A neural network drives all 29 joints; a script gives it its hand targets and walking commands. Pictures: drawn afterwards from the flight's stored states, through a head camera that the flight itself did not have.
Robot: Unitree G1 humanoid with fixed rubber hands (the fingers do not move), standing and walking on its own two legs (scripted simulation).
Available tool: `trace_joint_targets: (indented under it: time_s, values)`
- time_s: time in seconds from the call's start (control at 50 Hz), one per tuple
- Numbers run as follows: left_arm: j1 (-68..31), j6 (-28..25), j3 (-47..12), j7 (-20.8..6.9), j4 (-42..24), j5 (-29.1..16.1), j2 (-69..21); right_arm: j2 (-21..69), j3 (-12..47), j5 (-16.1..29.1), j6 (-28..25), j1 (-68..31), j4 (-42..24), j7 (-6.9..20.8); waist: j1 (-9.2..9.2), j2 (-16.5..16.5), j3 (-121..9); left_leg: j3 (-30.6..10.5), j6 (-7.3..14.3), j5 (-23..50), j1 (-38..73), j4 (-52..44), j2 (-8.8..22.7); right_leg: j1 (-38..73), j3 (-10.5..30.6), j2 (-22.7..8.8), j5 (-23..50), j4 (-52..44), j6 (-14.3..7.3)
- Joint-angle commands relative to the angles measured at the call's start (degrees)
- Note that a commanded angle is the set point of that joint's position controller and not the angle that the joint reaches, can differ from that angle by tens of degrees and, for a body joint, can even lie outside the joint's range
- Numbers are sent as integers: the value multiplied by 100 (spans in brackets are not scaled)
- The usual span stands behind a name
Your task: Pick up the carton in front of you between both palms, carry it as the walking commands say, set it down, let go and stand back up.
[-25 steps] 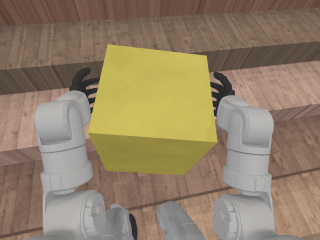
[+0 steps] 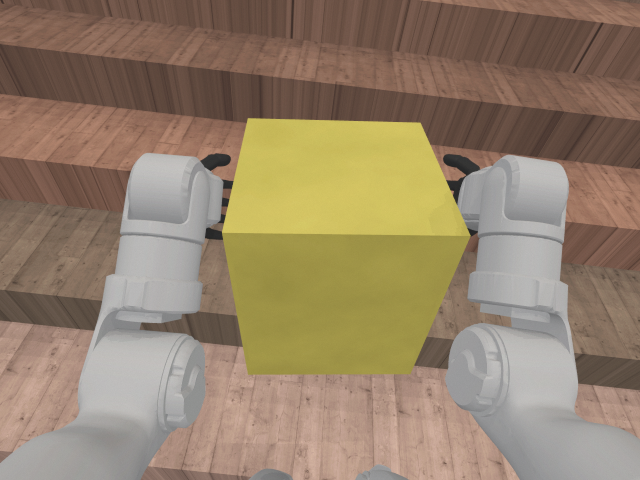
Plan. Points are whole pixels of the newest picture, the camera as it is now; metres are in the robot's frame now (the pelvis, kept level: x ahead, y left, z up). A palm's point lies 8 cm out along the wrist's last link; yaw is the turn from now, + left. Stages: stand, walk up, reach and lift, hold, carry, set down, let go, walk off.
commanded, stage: carry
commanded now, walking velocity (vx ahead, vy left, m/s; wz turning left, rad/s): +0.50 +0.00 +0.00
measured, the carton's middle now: (332, 251) +0.37 +0.05 +0.11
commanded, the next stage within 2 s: none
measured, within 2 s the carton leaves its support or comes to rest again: neither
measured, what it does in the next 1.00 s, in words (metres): climbs: left foot 0.16 m higher, then right foot 0.16 m higher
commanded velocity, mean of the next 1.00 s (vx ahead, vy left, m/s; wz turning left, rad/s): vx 0.50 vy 0.00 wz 0.00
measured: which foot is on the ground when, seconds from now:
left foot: up 0.00-0.36, down 0.38-0.92, up 0.94-1.00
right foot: down 0.00-0.42, up 0.44-0.90, down 0.92-1.00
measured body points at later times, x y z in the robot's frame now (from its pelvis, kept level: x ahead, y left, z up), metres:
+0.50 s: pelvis +0.28 +0.11 +0.15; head +0.34 +0.10 +0.59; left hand +0.70 +0.22 +0.27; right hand +0.66 -0.08 +0.27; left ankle +0.39 +0.21 -0.50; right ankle +0.13 -0.04 -0.42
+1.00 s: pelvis +0.58 +0.04 +0.30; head +0.59 +0.05 +0.75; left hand +0.95 +0.23 +0.46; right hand +0.99 -0.07 +0.47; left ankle +0.43 +0.18 -0.30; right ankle +0.72 -0.05 -0.34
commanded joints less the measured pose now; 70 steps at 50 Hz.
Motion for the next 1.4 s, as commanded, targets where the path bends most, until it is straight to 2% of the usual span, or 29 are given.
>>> trace_joint_targets:
  time_s: [0.0, 0.08, 0.14, 0.18, 0.26, 0.3, 0.34, 0.36, 0.38, 0.4, 0.42, 0.44, 0.52, 0.62, 0.7, 0.76, 0.8, 0.86, 0.88, 0.9, 0.92, 0.94, 0.98, 1.04, 1.12, 1.2, 1.26, 1.32, 1.38]
  values:
    - [-6369, -413, -2562, -1703, -1937, -3501, -7432, 5457, 2235, 1738, -170, -4388, -627, 954, -771, 212, -2780, -330, 251, -108, -1630, 1367, 402, 2878, 4063, -1697, -292, -2868, -677]
    - [-6185, -331, -2408, -1617, -2131, -3410, -7249, 5440, 2548, 1833, -141, -4217, -947, 851, -586, -17, -2834, 611, 235, -571, -2270, 466, 502, 3418, 2932, -1769, 815, -3024, -692]
    - [-5262, -209, -2074, -1563, -1672, -2932, -6825, 5643, 2790, 1886, -34, -3914, -606, 803, -128, -662, -2933, 418, 414, -1933, -4846, 2607, 643, 5467, 3623, -2335, 1529, -3266, -1016]
    - [-4916, -191, -1995, -1601, -1337, -2680, -6717, 5866, 2934, 1951, -33, -3827, -315, 820, -31, -417, -2643, 227, 404, -2518, -6382, 3176, 838, 6407, 3576, -2396, 1082, -3251, -788]
    - [-4824, -219, -1913, -1798, -1146, -2471, -6640, 6177, 3256, 2137, -148, -3970, -269, 817, -518, -655, -1952, 1055, 140, -1929, -4609, 995, 1090, 4032, 2233, -1737, 191, -4623, -429]
    - [-4717, -213, -1788, -1827, -953, -2359, -6686, 6493, 3415, 2310, -190, -4033, -231, 795, -800, -1311, -1889, 1791, 225, -1265, -1521, -1676, 871, 2195, 456, -1268, 2781, -5122, -303]
    - [-4370, -239, -1690, -1798, -852, -2116, -6510, 6764, 3564, 2516, -287, -4170, -344, 782, -1289, -2074, -2909, 2223, 437, -548, -35, -2375, 209, 2923, 231, -1491, 8250, -3766, -229]
    - [-4386, -272, -1679, -1784, -998, -2004, -6472, 6868, 3662, 2639, -344, -4236, -566, 791, -1669, -2280, -3484, 2337, 418, -750, 570, -2963, -96, 3499, 181, -1628, 9451, -2564, -108]
    - [-4446, -301, -1664, -1746, -1192, -1989, -6434, 7045, 3826, 2834, -416, -4469, -838, 815, -2027, -1627, -3854, 2124, 364, -413, 1517, -4453, -431, 3634, 147, -1294, 9303, -878, 168]
    - [-4560, -339, -1711, -1690, -1305, -1881, -6232, 7186, 3986, 2980, -495, -4580, -1057, 833, -2155, -1159, -4171, 431, 571, -20, 2816, -5595, 111, 2561, 882, -1073, 6843, 575, 531]
    - [-4035, -409, -1655, -1652, -1275, -1748, -6265, 7056, 4053, 3159, -623, -4554, -1240, 858, -1880, 1491, -4715, -3470, 1544, 3025, 4229, -6979, 1949, 411, 1398, 300, 950, 3592, 1029]
    - [-3953, -452, -1599, -1571, -1272, -1548, -6022, 7320, 4192, 3344, -679, -4584, -1462, 904, -1787, 1105, -5318, -3710, 1875, 4027, 4597, -6460, 2093, 169, 2658, 399, 712, 5605, 860]
    - [-4091, -555, -1961, -1378, -2123, -1322, -5959, 7444, 4628, 3628, -892, -5095, -2846, 1026, -1627, 558, -3719, -2107, 932, 58, 4194, -6302, 1644, -1738, 2358, -226, 509, 5431, 249]
    - [-3497, -554, -2465, -1205, -2609, -1320, -5492, 6890, 4863, 3556, -735, -4404, -3142, 1018, -1541, -160, -3293, -1312, 955, 1065, 4669, -6888, 2000, -2509, 1692, -746, -311, 3682, 294]
    - [-3275, -328, -2563, -1197, -2013, -1353, -5283, 6140, 4460, 3238, -459, -3824, -2281, 1045, -1928, 575, -2969, -1648, 1472, 1090, 6049, -7414, 2606, -5385, 1527, -870, -1652, 6919, 129]
    - [-3525, -235, -2507, -1211, -1595, -1343, -5195, 5990, 4241, 3187, -326, -3975, -1745, 1190, -1522, 257, -1799, -576, 816, -488, 4793, -8210, 1958, -5338, 1125, -1138, -1521, 5691, 236]
    - [-3774, -171, -2455, -1178, -1285, -1496, -5248, 5892, 4047, 3141, -254, -4087, -1467, 1226, -1257, 468, -1382, 674, 805, 305, 2542, -9381, 1466, -2628, 463, -1156, -827, 3154, 249]
    - [-3845, -128, -2478, -1208, -958, -1960, -5819, 5897, 3578, 2920, -105, -4070, -1088, 1205, -213, 1891, -3000, 1834, 591, 8025, 2021, -7575, 1339, 1286, -427, -53, 687, 1877, -44]
    - [-4088, -154, -2553, -1255, -1089, -2180, -6064, 5901, 3465, 2765, -98, -4048, -994, 1195, 274, 1922, -3471, 1876, 405, 8620, 2307, -6140, 1298, 2034, -374, 203, 704, 850, 42]
    - [-4296, -187, -2611, -1320, -1139, -2356, -6326, 5863, 3326, 2564, -114, -3974, -861, 1167, 469, 1287, -3855, 1721, 186, 7220, 2275, -4377, 1030, 2884, 181, 340, 842, -791, 148]
    - [-4548, -248, -2597, -1413, -1133, -2519, -6532, 5975, 3189, 2265, -151, -3746, -581, 1136, -169, -569, -3953, 1009, -354, 994, 491, -2264, 276, 4203, 3280, -1368, 2322, -2142, -340]
    - [-4341, -356, -2600, -1511, -1049, -2742, -6688, 5666, 2940, 2099, -189, -3373, -449, 1086, -230, -1893, -4880, -169, -330, -284, -108, 319, -423, 4325, 6030, -2249, 2162, -3159, -1021]
    - [-5081, -514, -2591, -1672, -1665, -3019, -7053, 5957, 2852, 1969, -289, -3596, -569, 1007, -472, -802, -4132, -491, -61, 0, -1087, 1437, -149, 3786, 5277, -1935, 322, -2656, -951]
    - [-5641, -620, -2792, -1764, -2371, -3359, -7387, 6053, 3039, 2050, -365, -4098, -1267, 895, -610, -447, -3188, -216, 258, 58, -1787, 1282, 332, 3228, 3986, -1746, -429, -2693, -562]
    - [-5188, -526, -2748, -1657, -2555, -3150, -7147, 5966, 3433, 2173, -357, -3866, -1665, 797, -572, -6, -3036, 288, 240, -916, -2613, 295, 529, 3857, 3198, -1918, 305, -2815, -645]
    - [-4380, -327, -2559, -1588, -2102, -2681, -6497, 5919, 3706, 2293, -228, -3693, -1420, 773, -206, -922, -3061, 555, 357, -1708, -4833, 2569, 579, 5318, 3567, -2407, 1106, -3226, -1085]
    - [-4147, -271, -2386, -1611, -1616, -2398, -6175, 5940, 3747, 2364, -181, -3663, -961, 808, -136, -376, -2363, 323, 346, -2434, -6873, 3526, 868, 6111, 3489, -2532, 213, -3444, -678]
    - [-4423, -234, -2237, -1720, -1526, -2369, -6021, 6010, 3759, 2446, -198, -3842, -770, 802, -465, -581, -1763, 1000, 97, -1599, -5414, 1652, 1096, 4161, 2310, -1803, -1071, -4204, -234]
    - [-4247, -177, -1954, -1749, -1192, -2215, -6058, 6407, 3835, 2625, -192, -4021, -622, 762, -814, -1482, -1792, 1665, 185, -1332, -2375, -863, 987, 2437, 487, -1358, 1743, -5192, -342]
